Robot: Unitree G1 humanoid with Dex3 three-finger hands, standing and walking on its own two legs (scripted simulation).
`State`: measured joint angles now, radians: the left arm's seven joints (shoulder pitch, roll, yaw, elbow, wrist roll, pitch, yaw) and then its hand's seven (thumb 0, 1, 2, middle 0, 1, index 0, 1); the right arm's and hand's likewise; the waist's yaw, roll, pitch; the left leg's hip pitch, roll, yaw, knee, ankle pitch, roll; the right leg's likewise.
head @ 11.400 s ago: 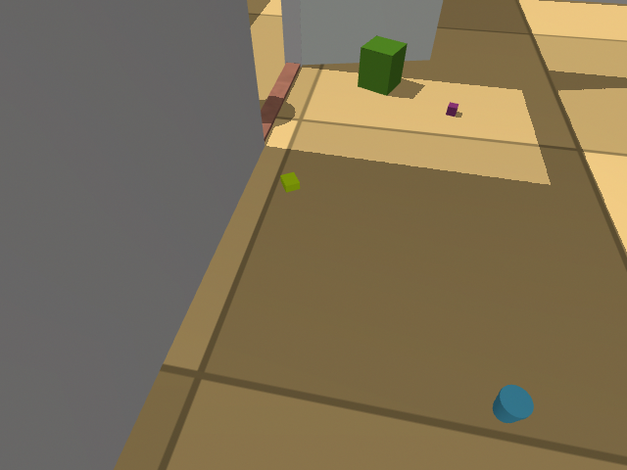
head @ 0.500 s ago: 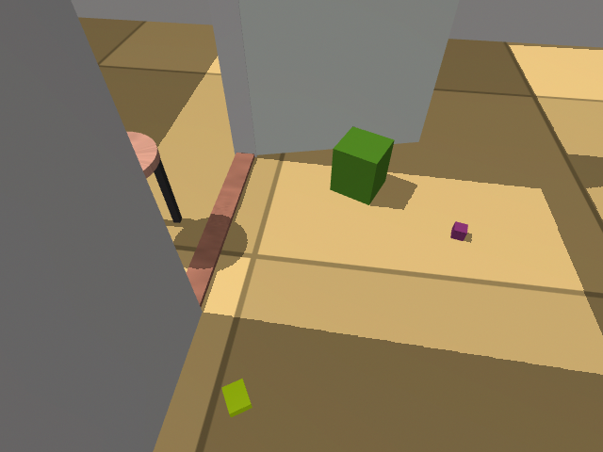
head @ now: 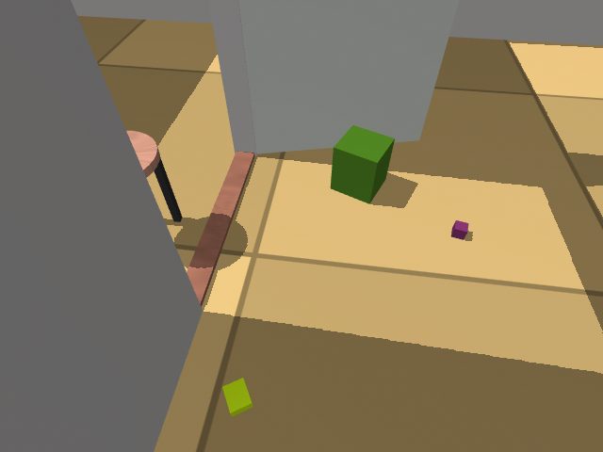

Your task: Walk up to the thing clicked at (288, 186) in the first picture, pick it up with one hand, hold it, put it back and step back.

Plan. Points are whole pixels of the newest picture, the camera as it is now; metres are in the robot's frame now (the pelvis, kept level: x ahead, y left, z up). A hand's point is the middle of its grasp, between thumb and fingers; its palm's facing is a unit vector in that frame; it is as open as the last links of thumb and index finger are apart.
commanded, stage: stand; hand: left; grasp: from above
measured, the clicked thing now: (237, 396) +0.42 +0.22 -0.76
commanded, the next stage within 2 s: rise first in 0.14 s
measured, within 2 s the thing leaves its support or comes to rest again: neither
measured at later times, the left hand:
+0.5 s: hand out of the picture +0.15 +0.25 -0.17, palm faces -0.03 -0.94 -0.34, open 9.2 cm
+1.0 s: hand out of the picture +0.11 +0.26 -0.24, palm faces -0.16 -0.86 -0.48, open 14.2 cm
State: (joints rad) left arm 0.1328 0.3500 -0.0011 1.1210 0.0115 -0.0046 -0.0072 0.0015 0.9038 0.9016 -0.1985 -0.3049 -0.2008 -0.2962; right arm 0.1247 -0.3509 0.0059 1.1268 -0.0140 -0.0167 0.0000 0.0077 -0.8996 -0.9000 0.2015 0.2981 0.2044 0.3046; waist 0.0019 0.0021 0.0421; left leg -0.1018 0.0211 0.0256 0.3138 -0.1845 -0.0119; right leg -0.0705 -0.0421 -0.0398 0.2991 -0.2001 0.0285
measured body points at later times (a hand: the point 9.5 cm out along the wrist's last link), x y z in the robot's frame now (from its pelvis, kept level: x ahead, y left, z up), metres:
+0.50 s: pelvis -0.01 +0.00 -0.02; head +0.05 +0.01 +0.42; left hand +0.15 +0.30 -0.15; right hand +0.08 -0.27 -0.14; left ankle -0.01 +0.12 -0.75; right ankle -0.02 -0.13 -0.75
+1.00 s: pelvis -0.02 +0.01 -0.09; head +0.07 +0.02 +0.35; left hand +0.12 +0.31 -0.20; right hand +0.15 -0.24 -0.18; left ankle -0.01 +0.13 -0.75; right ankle -0.02 -0.13 -0.75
